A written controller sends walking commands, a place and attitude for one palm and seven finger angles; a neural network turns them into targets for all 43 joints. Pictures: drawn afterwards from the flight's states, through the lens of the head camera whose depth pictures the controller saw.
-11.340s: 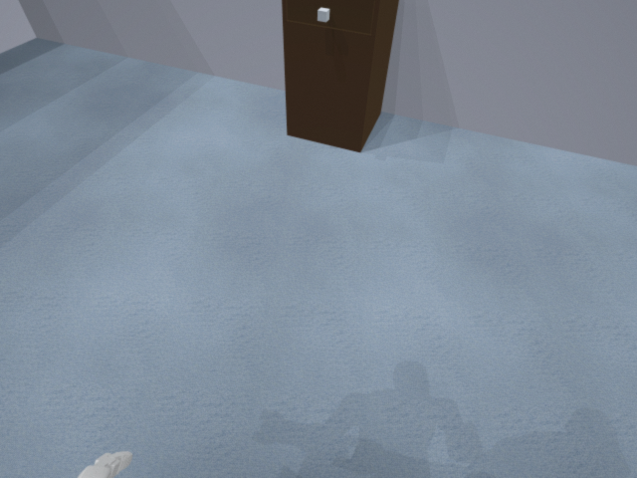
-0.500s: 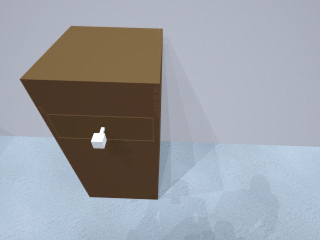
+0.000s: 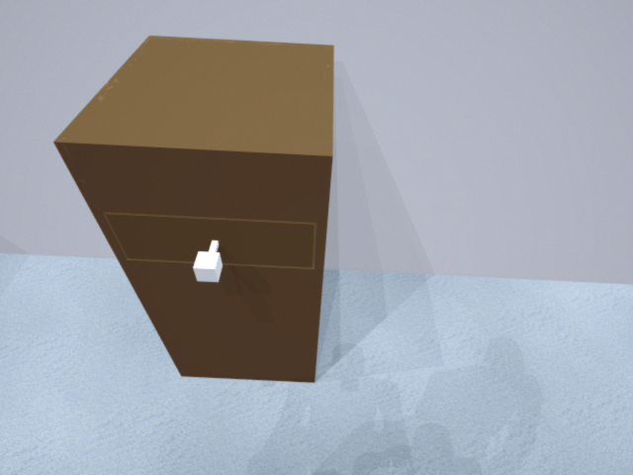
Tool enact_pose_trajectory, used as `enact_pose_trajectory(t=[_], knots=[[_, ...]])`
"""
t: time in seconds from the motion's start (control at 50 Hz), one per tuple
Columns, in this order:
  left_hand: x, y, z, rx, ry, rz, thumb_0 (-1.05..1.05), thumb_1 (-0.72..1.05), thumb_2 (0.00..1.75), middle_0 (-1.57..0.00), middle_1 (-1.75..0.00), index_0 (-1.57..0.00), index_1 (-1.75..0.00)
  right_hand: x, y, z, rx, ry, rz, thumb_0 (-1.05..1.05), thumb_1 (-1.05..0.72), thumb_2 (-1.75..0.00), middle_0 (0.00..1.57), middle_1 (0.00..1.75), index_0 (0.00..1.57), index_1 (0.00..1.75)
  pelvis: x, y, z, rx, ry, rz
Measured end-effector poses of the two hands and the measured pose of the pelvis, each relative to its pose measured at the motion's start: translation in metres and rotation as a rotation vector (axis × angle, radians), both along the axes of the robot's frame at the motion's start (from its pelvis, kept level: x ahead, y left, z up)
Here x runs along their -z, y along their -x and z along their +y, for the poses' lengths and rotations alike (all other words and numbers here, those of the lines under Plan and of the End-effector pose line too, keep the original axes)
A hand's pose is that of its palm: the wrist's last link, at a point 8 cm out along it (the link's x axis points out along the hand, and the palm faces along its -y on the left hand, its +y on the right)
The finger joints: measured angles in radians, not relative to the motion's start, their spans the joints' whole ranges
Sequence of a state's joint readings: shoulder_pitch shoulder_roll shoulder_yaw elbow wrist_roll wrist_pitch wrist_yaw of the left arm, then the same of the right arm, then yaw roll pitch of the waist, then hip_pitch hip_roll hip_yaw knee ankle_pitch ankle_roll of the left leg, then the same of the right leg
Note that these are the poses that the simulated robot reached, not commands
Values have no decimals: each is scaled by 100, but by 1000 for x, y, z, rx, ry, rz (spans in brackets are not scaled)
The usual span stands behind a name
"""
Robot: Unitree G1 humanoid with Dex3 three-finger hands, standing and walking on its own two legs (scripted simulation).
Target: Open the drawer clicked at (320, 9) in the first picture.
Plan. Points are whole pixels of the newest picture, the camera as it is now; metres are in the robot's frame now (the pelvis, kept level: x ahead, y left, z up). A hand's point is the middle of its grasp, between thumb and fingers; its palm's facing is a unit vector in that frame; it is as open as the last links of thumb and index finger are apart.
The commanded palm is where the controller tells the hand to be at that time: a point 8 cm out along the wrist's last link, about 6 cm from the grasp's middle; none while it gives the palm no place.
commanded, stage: look again from close up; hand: left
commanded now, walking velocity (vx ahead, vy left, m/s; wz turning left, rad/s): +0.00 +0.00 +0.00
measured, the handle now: (210, 258) +0.50 +0.23 -0.10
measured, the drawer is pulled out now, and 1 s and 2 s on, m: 0.00 0.00 0.00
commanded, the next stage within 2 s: raise the hand with hooked fingers in 0.20 s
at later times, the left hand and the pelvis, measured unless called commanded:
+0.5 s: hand (141, 464) +0.15 +0.23 -0.06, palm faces -0.01 -0.75 -0.66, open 7.5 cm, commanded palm +0.11 +0.22 -0.05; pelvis -0.01 +0.02 -0.01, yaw +0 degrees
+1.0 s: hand (154, 389) +0.22 +0.22 -0.02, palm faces +0.13 -0.08 -0.99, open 10.2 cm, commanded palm +0.18 +0.22 +0.02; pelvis +0.00 -0.02 -0.05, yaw +0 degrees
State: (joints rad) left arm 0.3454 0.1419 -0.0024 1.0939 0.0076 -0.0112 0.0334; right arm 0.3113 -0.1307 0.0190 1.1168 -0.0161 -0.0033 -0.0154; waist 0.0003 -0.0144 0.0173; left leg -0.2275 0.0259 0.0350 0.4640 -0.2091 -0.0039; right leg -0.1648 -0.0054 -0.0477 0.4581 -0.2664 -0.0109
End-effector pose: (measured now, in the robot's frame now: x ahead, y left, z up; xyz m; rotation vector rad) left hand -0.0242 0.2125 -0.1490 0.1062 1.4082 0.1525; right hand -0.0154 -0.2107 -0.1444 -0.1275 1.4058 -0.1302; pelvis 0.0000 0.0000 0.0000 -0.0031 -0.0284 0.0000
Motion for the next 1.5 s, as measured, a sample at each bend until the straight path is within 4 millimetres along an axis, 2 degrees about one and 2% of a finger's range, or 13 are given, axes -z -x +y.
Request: enact_pose_trajectory(t=[0.32, 0.38, 0.46, 0.54, 0.6, 0.72, 0.8, 0.88, 0.96, 1.06, 1.24, 1.36, 1.5], knots=[[2, 11, 5, 0, 17, 27, 1, 91, 90, -20, -30, -20, -30, -2, 0, 12, 5, 8, 3, 0, -91, -90, 20, 30, 20, 30, 0, 1, 14, 6, 7, 13], [-28, -35, 25, 125, -122, -195, 5, 94, 89, -21, -31, -21, -30, -7, -17, 2, 15, 66, -162, 2, -93, -90, 20, 30, 21, 30, 4, 4, 17, 26, -5, 8], [-97, -115, 53, 262, -397, -563, 7, 94, 88, -21, -33, -21, -33, -14, -66, -13, 39, 105, -451, 2, -93, -90, 20, 30, 21, 30, 10, 6, 19, 10, -17, 27], [-155, -191, 29, 567, -679, -874, 5, 86, 85, -20, -37, -20, -36, -28, -127, -22, -32, 104, -697, 2, -92, -90, 20, 30, 20, 30, 19, 11, 21, 5, -19, 74], [-166, -215, -4, 748, -811, -993, 4, 78, 83, -20, -40, -20, -40, -42, -165, -26, -72, 90, -785, 1, -91, -90, 20, 30, 20, 30, 25, 12, 18, 37, -29, 113], [-127, -182, -33, 938, -843, -929, 1, 63, 77, -22, -49, -22, -49, -58, -218, -26, -198, 71, -737, 1, -91, -90, 20, 30, 20, 30, 35, 10, -1, 67, -52, 170], [-116, -152, -13, 975, -967, -819, 1, 52, 73, -24, -55, -25, -55, -52, -245, -22, -285, 66, -712, 1, -90, -90, 20, 30, 20, 30, 44, 7, -12, 45, -41, 195], [-138, -161, 13, 965, -1159, -833, 1, 41, 69, -26, -61, -26, -61, -35, -263, -13, -327, 37, -720, 1, -90, -90, 20, 30, 20, 30, 54, 5, -19, 12, -26, 205], [-169, -200, 17, 928, -1259, -933, 1, 32, 65, -27, -67, -27, -67, -17, -263, -5, -314, -14, -709, 1, -90, -90, 20, 30, 21, 30, 58, 4, -22, -7, -20, 205], [-185, -242, -1, 923, -1183, -933, 1, 21, 60, -27, -75, -27, -74, -8, -238, -6, -217, -63, -617, 1, -90, -90, 20, 30, 21, 30, 45, -7, -23, 13, -36, 198], [-189, -253, -2, 1055, -1095, -898, 1, 0, 51, -29, -88, -29, -88, -10, -199, -44, -142, 41, -474, 1, -90, -90, 20, 30, 21, 30, 28, -24, -19, 49, -40, 176], [-212, -273, 15, 985, -1200, -990, 0, -14, 45, -30, -97, -30, -97, -13, -203, -56, -115, 95, -468, 1, -90, -90, 20, 30, 20, 30, 27, -26, -11, 34, -27, 175], [-231, -301, 19, 950, -1203, -986, 0, -30, 38, -31, -107, -31, -107, -27, -223, -36, -85, 59, -542, 1, -91, -90, 19, 30, 20, 30, 22, -28, 1, 39, -24, 147]])
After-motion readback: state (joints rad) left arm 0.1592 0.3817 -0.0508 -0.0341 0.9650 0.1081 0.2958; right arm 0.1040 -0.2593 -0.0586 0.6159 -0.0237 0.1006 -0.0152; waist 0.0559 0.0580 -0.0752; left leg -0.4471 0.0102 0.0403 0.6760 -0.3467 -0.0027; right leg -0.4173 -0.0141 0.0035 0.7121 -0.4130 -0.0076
